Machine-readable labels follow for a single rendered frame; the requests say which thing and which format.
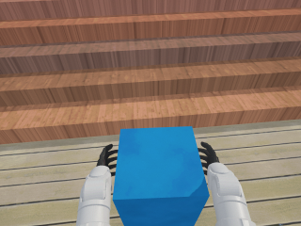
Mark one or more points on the right robot hand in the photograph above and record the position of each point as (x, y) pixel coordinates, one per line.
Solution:
(210, 156)

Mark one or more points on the right robot forearm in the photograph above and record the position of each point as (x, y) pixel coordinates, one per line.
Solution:
(228, 197)

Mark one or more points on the left robot hand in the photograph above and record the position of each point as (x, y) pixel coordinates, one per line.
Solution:
(104, 160)

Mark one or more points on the left robot forearm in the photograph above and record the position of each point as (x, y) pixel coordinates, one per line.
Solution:
(95, 198)

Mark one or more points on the carton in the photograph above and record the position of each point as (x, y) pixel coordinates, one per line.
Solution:
(159, 179)

